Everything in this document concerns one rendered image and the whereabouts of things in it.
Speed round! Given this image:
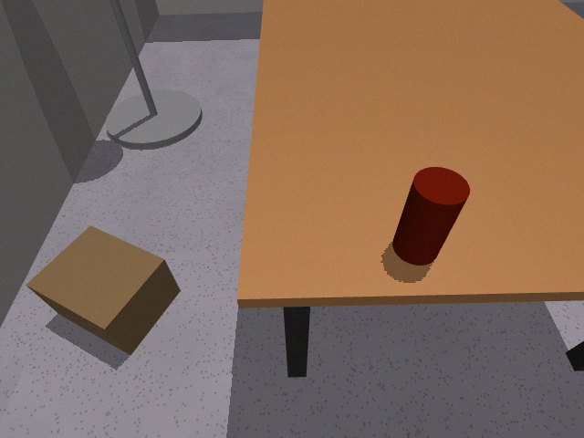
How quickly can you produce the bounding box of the table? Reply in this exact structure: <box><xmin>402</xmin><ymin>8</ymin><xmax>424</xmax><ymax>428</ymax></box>
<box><xmin>237</xmin><ymin>0</ymin><xmax>584</xmax><ymax>378</ymax></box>

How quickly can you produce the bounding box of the coat stand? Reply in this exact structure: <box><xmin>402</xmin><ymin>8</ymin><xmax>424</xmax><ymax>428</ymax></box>
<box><xmin>106</xmin><ymin>0</ymin><xmax>203</xmax><ymax>149</ymax></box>

